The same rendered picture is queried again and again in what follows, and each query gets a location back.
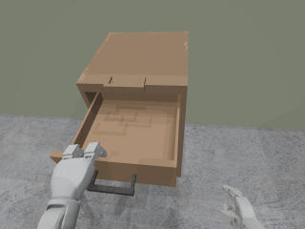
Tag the handle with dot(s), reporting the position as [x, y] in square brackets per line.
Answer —
[123, 87]
[111, 189]

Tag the robot right forearm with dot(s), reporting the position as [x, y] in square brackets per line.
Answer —
[251, 223]

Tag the drawer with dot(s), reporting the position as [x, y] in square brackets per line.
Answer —
[139, 132]

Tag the robot left hand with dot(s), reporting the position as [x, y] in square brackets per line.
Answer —
[73, 173]

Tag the robot right hand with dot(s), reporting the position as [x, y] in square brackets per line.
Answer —
[242, 208]

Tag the robot left forearm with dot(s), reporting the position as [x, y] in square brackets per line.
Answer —
[60, 213]

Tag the cabinet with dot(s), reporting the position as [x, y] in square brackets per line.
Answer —
[157, 59]

